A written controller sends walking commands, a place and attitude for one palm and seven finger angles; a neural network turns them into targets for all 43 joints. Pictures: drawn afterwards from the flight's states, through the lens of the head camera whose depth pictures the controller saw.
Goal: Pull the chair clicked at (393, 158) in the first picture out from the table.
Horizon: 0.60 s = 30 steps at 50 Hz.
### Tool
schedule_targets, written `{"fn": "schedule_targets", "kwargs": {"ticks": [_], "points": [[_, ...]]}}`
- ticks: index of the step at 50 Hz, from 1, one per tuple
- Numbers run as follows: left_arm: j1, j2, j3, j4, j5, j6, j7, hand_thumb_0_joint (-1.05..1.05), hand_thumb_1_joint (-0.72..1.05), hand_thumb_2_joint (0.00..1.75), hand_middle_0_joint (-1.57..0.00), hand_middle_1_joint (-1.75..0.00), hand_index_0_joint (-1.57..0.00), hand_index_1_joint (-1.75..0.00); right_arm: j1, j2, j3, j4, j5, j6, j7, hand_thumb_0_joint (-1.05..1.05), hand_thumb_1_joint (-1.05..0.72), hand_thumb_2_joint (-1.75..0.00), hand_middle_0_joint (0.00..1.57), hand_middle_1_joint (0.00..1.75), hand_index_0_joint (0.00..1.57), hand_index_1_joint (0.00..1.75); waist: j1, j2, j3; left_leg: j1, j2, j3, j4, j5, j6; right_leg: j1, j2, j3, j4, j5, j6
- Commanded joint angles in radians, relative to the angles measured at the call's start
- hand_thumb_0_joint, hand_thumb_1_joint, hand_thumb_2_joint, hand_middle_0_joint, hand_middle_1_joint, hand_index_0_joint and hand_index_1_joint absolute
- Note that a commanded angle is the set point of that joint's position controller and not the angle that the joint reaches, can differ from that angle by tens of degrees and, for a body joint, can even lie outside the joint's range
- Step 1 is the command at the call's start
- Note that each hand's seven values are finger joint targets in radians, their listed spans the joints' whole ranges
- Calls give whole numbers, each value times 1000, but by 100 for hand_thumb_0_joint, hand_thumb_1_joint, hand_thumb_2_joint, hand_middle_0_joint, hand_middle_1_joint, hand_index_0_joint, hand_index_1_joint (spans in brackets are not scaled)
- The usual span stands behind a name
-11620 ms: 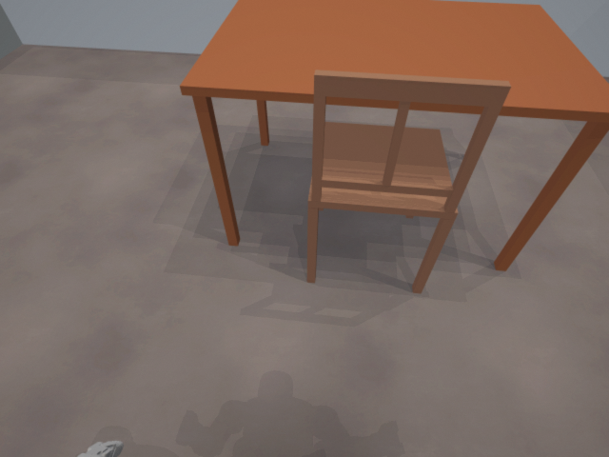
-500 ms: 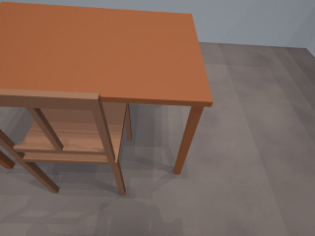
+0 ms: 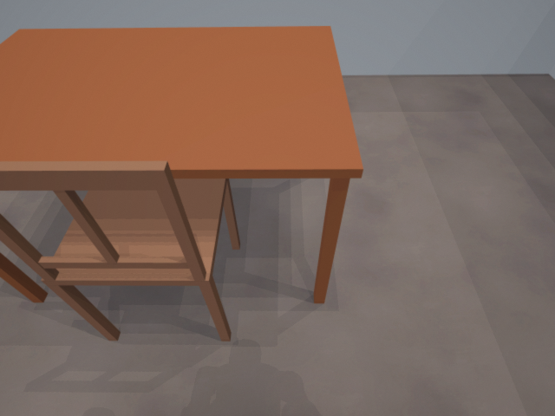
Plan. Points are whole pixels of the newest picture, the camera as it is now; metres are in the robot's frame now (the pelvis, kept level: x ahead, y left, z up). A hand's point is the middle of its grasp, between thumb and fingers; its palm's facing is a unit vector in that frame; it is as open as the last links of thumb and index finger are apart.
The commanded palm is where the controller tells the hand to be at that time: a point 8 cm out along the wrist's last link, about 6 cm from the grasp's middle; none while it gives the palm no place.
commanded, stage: come to a stop and stand still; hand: left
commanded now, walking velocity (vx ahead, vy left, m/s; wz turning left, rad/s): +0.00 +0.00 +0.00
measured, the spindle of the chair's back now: (90, 227) +0.47 +0.46 -0.10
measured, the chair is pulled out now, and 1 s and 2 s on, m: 0.00 0.00 0.00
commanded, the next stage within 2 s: look again from close up in 0.38 s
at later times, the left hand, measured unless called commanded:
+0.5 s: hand out of the picture -0.03 +0.18 -0.18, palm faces +0.03 -0.99 -0.15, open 7.4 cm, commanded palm none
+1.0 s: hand out of the picture +0.07 +0.23 -0.16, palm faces +0.00 -0.97 -0.26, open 7.4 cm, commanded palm none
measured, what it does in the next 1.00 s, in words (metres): steps on the spot: left foot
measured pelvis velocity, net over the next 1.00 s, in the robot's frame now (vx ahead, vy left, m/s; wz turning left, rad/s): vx -0.01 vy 0.03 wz -0.01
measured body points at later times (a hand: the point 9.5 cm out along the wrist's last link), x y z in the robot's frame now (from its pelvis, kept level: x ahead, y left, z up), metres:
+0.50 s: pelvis -0.01 +0.03 +0.00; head +0.01 +0.03 +0.45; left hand -0.03 +0.24 -0.16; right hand -0.03 -0.18 -0.16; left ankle -0.04 +0.14 -0.74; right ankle +0.02 -0.11 -0.74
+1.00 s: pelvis -0.01 +0.03 +0.00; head -0.02 +0.03 +0.45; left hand +0.07 +0.28 -0.14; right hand +0.07 -0.23 -0.14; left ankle -0.04 +0.14 -0.74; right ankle +0.02 -0.11 -0.74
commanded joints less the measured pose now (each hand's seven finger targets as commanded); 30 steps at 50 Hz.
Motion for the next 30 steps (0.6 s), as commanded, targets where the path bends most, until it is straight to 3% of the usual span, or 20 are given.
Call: {"fn": "schedule_targets", "kwargs": {"ticks": [1, 2, 4, 10, 17, 23, 24, 25, 26, 27, 29, 30], "points": [[17, 107, 22, -37, -7, -4, 8, 0, 90, 90, -20, -30, -20, -30, 59, -74, 3, -21, -3, -39, -17, 0, -90, -90, 20, 30, 20, 30, 1, 18, -24, 12, 139, -113, -135, 191, 53, -4, -63, 86, -102, 20, 2], [9, 102, 18, -25, -6, -5, 6, 0, 90, 90, -20, -30, -20, -30, 52, -66, 8, -13, -4, -41, -20, 0, -90, -90, 20, 30, 20, 30, 0, 4, -17, -23, 128, -105, -138, 172, 50, 28, -56, 76, -107, 51, 9], [-5, 109, 15, -7, -7, 1, 6, 0, 90, 90, -20, -30, -20, -30, 55, -63, 16, 4, 0, -44, -20, 0, -90, -90, 20, 30, 20, 30, -1, 90, 2, -81, 122, -111, -198, 131, 43, 95, -50, 52, -89, 58, 18], [33, 93, 1, 43, -5, 2, 4, 0, 90, 90, -20, -30, -20, -30, 82, -41, 22, 22, 0, -45, -25, 0, -90, -90, 20, 30, 20, 30, -1, 60, 72, -126, 102, -102, -259, -26, 36, 102, -51, 56, -120, 54, 20], [71, 73, -8, 61, -6, -8, 7, 0, 90, 90, -20, -30, -20, -30, 135, -12, 24, 39, 3, -50, -26, 0, -90, -90, 20, 30, 20, 30, -13, -20, 67, -88, 80, -75, -225, 14, 34, 81, -62, 74, -145, 62, 20], [96, 58, -12, 70, -7, -17, 11, 0, 90, 90, -20, -30, -20, -30, 152, 4, 25, 50, 6, -58, -30, 0, -90, -90, 20, 30, 20, 30, -18, -20, 33, -41, 82, -58, -196, 109, 34, 82, -67, 75, -138, 113, 16], [44, 254, -28, -30, 0, -37, 8, 0, 90, 90, -20, -30, -20, -30, 42, -138, 14, -72, -5, -45, -10, 0, -90, -90, 20, 30, 20, 30, -46, -25, 146, -98, 31, -56, -194, 112, 33, 10, -25, 66, -66, 7, -7], [76, 181, -2, -41, 1, -34, 17, 0, 90, 90, -20, -30, -20, -30, 46, -132, -13, -97, -15, -70, -22, 0, -90, -90, 20, 30, 20, 30, -19, 31, 32, -147, 83, -83, -120, 5, 57, 28, -55, 76, -15, -46, -9], [80, 176, -10, -51, 7, -37, 17, 0, 90, 90, -20, -30, -20, -30, 42, -111, -13, -104, -8, -73, -25, 0, -90, -90, 20, 30, 20, 30, -28, 44, -55, -123, 75, -88, -86, 20, 64, 45, -58, 88, -12, 5, -17], [94, 153, -11, -58, 7, -41, 17, 0, 90, 90, -20, -30, -20, -30, 58, -96, -13, -107, -5, -74, -27, 0, -90, -90, 20, 30, 20, 30, -33, 2, -110, -102, 73, -86, -56, 43, 63, 53, -60, 91, -18, 15, -16], [106, 134, -17, -73, 4, -39, 20, 0, 90, 90, -20, -30, -20, -30, 93, -73, -3, -108, -7, -69, -24, 0, -90, -90, 20, 30, 20, 30, -43, -82, -117, -89, 59, -60, 0, 99, 63, 58, -68, 115, -34, 55, -22], [90, 145, -10, -74, 3, -40, 21, 0, 90, 90, -20, -30, -20, -30, 92, -79, -8, -104, -5, -68, -23, 0, -90, -90, 20, 30, 20, 30, -47, -86, -68, -104, 54, -51, 0, 102, 58, 32, -73, 113, -37, 65, -22]]}}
